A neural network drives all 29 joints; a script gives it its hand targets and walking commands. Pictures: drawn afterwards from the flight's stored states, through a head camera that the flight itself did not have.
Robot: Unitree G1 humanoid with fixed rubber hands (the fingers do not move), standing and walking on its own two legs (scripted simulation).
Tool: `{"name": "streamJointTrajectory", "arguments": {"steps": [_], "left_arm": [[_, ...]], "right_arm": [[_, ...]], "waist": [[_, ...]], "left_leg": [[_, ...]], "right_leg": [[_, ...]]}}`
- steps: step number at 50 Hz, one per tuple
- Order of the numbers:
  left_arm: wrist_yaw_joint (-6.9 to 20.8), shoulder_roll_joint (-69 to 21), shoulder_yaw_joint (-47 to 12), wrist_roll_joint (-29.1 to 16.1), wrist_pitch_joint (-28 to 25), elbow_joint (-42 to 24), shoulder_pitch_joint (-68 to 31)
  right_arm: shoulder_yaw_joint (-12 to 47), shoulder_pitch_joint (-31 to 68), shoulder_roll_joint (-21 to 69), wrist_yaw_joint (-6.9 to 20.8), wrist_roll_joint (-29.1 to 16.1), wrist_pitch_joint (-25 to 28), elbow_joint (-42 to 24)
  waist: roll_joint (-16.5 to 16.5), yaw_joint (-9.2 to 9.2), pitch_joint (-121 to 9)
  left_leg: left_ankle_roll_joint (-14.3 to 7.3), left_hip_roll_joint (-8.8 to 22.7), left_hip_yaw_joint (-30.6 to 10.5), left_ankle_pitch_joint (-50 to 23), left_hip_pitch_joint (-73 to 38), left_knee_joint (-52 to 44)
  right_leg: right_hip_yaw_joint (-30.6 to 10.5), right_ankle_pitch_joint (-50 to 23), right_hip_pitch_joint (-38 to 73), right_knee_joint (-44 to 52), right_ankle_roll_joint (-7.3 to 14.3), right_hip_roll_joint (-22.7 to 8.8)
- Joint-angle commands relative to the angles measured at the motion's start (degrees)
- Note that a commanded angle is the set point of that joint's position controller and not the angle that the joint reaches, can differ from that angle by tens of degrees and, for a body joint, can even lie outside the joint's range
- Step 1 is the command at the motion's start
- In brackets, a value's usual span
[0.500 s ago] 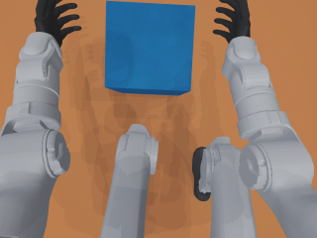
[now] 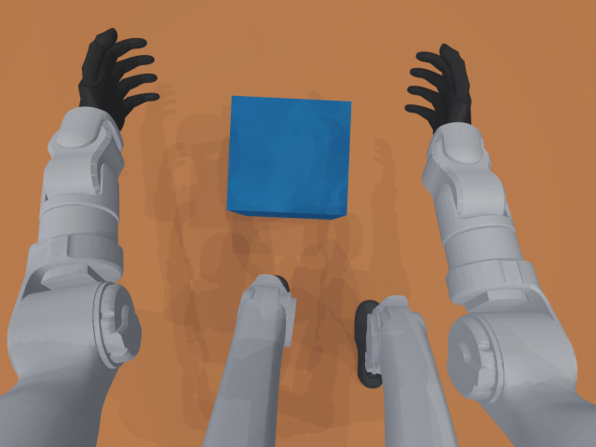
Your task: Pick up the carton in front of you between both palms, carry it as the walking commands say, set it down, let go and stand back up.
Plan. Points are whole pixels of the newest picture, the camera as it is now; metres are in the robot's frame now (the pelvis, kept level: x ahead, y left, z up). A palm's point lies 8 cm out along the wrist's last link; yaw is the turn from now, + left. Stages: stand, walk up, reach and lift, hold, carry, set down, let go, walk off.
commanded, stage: set down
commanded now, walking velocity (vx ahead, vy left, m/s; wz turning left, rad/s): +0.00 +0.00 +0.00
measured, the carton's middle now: (290, 168) +0.48 +0.11 -0.45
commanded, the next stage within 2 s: let go in 0.16 s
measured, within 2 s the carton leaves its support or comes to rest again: neither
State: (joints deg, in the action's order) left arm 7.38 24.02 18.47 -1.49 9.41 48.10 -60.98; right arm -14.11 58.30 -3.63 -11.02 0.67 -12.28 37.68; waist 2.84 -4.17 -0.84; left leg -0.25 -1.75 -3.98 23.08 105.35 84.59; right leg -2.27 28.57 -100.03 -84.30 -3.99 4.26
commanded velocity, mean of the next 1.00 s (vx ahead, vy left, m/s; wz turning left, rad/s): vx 0.00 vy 0.00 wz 0.00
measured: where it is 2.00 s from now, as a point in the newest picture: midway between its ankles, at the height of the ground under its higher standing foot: (319, 345)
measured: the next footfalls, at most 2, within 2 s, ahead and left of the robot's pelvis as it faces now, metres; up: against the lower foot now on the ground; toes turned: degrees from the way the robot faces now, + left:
none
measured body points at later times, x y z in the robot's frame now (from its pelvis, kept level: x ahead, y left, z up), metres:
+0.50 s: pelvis +0.05 +0.01 +0.13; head +0.29 +0.06 +0.50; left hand +0.40 +0.31 +0.00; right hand +0.44 -0.12 +0.00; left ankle +0.10 +0.11 -0.54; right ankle +0.07 -0.14 -0.54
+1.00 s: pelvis +0.10 -0.02 +0.20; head +0.17 -0.02 +0.65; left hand +0.27 +0.23 +0.12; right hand +0.31 -0.24 +0.12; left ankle +0.10 +0.11 -0.54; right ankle +0.07 -0.14 -0.54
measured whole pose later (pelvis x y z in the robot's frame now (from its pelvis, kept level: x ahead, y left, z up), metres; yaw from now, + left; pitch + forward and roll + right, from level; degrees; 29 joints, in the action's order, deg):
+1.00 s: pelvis +0.10 -0.02 +0.20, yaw +4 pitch +7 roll +1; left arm 4.0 12.0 3.5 -0.8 -0.4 26.6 11.2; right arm -2.8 -10.3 -11.0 1.6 0.8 -0.1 26.4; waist 0.3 -0.6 1.2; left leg 1.1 -0.9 -3.4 11.8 19.9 25.1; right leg -4.1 16.6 -16.8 -26.9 0.1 1.3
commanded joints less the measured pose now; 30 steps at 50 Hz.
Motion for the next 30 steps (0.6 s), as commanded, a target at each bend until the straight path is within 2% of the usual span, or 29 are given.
{"name": "streamJointTrajectory", "arguments": {"steps": [1, 7, 12, 17, 23, 30], "left_arm": [[0.4, 7.8, 1.6, 0.9, -1.5, -5.7, -10.8], [1.1, 6.7, 2.8, 2.6, -2.8, -3.7, -8.7], [1.6, 5.8, 2.9, 4.8, -3.4, -3.1, -3.8], [1.4, 4.6, 0.9, 6.8, -3.0, -8.5, 8.8], [0.5, 0.9, -2.8, 5.0, -4.9, -17.4, 21.4], [-0.8, -3.3, -5.9, 2.5, -8.1, -18.5, 38.6]], "right_arm": [[-0.4, 9.0, -2.9, 0.6, 0.8, 1.5, -5.9], [-0.8, 6.3, -2.0, 1.8, 1.9, 2.4, -5.5], [-0.9, 1.1, -1.4, 2.4, 4.6, 2.8, -5.5], [1.4, -11.6, -1.3, 2.8, 6.8, 2.8, -9.5], [3.9, -24.0, -2.6, 4.6, 5.8, 5.5, -14.5], [5.5, -39.6, -4.6, 7.5, 4.0, 9.3, -12.3]], "waist": [[-6.4, -2.58, -57.8], [-5.6, -2.27, -54.1], [-5.0, -1.71, -54.5], [-5.6, -1.58, -56.6], [-7.8, -0.63, -48.8], [-7.8, 0.92, -39.7]], "left_leg": [[2.2, -1.6, 5.6, -24.4, -52.5, -11.5], [1.7, -1.3, 5.0, -25.9, -55.7, -18.1], [1.3, -1.3, 4.6, -27.1, -60.8, -23.0], [1.3, -1.0, 3.9, -31.4, -72.9, -28.0], [1.4, 0.1, 1.7, -35.9, -84.1, -33.5], [1.4, 1.1, -0.1, -39.9, -90.7, -39.0]], "right_leg": [[7.9, -8.3, 16.3, 11.1, -0.8, 4.1], [6.8, -10.7, 21.3, 18.2, -1.1, 3.3], [6.4, -12.7, 27.1, 23.4, -1.2, 2.7], [6.5, -15.1, 34.0, 28.7, -0.7, 2.2], [5.7, -16.1, 36.3, 35.0, 0.5, 1.9], [4.4, -17.9, 43.6, 41.7, 1.3, 1.0]]}}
